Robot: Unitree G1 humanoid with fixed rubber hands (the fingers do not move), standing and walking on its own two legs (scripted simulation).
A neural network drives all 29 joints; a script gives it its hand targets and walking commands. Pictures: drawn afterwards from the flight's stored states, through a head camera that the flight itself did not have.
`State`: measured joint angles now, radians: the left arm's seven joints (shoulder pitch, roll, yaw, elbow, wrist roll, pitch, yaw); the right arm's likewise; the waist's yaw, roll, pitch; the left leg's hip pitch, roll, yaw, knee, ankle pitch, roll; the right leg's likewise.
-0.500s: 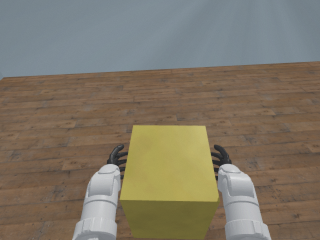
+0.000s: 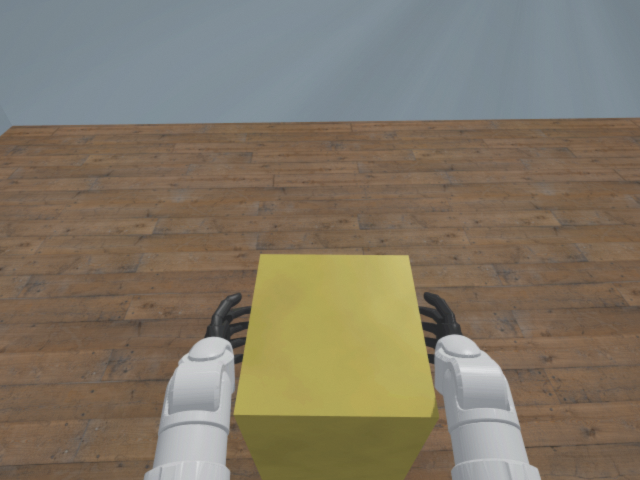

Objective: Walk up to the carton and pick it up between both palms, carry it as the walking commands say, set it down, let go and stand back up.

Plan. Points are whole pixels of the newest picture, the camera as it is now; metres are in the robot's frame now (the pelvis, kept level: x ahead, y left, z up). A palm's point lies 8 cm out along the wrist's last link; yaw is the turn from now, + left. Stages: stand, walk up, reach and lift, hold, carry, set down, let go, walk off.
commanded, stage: reach and lift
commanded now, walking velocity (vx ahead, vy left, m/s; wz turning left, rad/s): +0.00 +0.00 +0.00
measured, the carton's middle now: (333, 371) +0.29 +0.00 -0.03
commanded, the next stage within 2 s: hold in 0.68 s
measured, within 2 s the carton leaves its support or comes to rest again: neither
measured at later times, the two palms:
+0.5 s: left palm (220, 353) +0.27 +0.15 +0.04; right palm (456, 356) +0.27 -0.15 +0.04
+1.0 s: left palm (221, 355) +0.27 +0.14 +0.04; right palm (455, 351) +0.28 -0.15 +0.04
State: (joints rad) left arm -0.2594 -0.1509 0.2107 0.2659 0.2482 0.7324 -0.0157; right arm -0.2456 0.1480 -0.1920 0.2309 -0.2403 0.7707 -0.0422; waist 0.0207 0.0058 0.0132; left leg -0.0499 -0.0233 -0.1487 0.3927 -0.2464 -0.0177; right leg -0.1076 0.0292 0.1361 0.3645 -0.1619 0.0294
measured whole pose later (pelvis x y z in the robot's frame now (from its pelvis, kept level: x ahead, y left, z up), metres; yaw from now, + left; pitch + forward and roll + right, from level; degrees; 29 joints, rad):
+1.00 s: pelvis -0.01 -0.01 +0.00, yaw +1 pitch -6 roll +0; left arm -0.25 -0.15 0.21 0.26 0.24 0.75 -0.01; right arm -0.24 0.15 -0.19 0.23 -0.24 0.79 -0.04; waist 0.02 0.01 -0.01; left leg -0.05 -0.02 -0.16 0.42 -0.25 -0.03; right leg -0.11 0.04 0.11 0.40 -0.18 0.02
